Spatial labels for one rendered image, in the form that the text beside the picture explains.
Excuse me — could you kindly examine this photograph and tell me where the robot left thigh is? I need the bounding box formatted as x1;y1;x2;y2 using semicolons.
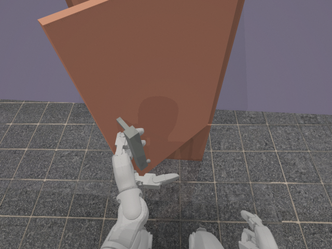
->
138;229;153;249

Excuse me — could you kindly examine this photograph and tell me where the handle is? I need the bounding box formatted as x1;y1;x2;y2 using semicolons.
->
116;117;148;171

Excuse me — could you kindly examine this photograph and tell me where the left robot hand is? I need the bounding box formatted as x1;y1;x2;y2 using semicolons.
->
112;128;179;193

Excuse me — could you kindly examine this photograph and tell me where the right robot hand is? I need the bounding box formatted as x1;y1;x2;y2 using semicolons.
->
239;210;278;249

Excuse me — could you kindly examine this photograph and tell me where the robot left forearm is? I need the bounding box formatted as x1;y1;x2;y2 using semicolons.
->
100;188;149;249

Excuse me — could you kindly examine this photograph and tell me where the robot right thigh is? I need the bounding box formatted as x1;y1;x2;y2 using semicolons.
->
189;231;224;249

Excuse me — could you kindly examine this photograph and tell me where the robot thigh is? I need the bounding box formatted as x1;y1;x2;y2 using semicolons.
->
189;231;224;249
138;229;153;249

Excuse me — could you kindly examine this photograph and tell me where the cupboard door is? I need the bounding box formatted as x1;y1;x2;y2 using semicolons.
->
38;0;238;176

